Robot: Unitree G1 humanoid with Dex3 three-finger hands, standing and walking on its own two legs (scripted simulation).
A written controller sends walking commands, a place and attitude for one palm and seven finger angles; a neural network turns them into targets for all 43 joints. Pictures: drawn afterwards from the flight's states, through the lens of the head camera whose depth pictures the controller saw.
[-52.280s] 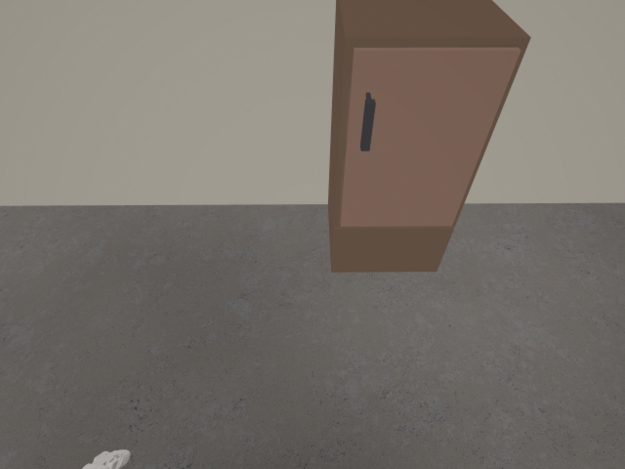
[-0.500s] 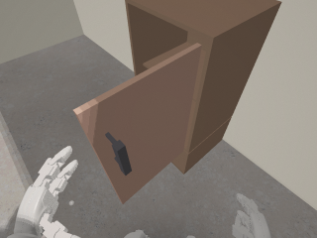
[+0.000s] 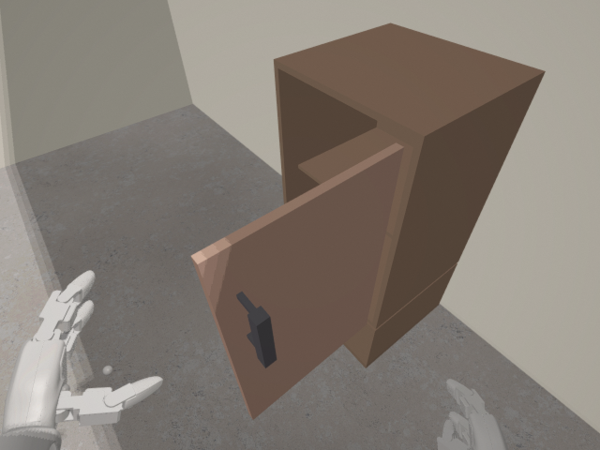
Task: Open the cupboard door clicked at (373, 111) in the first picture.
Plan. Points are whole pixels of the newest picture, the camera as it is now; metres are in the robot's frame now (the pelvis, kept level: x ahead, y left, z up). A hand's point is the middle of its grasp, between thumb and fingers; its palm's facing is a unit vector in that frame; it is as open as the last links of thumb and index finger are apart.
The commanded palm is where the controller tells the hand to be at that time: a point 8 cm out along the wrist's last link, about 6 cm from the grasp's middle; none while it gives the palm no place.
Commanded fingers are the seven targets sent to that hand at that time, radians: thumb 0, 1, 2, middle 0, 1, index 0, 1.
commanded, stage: draw the hand back to the body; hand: left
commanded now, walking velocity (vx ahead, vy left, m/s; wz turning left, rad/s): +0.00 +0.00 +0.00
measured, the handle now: (255, 329) +0.31 +0.11 -0.04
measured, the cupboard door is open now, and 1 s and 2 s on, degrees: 91 91 91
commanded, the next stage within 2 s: step back with the hand held close in 0.74 s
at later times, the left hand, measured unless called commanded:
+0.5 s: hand (45, 311) +0.19 +0.27 +0.18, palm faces +0.46 -0.79 -0.40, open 7.9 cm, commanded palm +0.14 +0.30 +0.19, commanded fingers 0.00 0.90 0.90 -0.20 -0.30 -0.20 -0.30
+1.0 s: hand (72, 321) +0.18 +0.23 +0.18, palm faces +0.43 -0.79 -0.43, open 7.5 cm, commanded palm +0.13 +0.27 +0.19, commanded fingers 0.00 0.90 0.90 -0.20 -0.30 -0.20 -0.30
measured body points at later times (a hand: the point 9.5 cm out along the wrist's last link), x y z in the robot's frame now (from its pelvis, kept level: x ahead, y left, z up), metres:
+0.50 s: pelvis +0.00 +0.00 +0.02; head -0.02 -0.02 +0.47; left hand +0.16 +0.31 +0.21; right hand +0.19 -0.22 -0.06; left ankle -0.01 +0.07 -0.72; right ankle -0.02 -0.09 -0.72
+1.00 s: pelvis -0.02 -0.03 +0.02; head -0.03 -0.05 +0.47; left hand +0.15 +0.27 +0.21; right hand +0.17 -0.26 -0.07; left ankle -0.01 +0.07 -0.72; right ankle -0.02 -0.09 -0.72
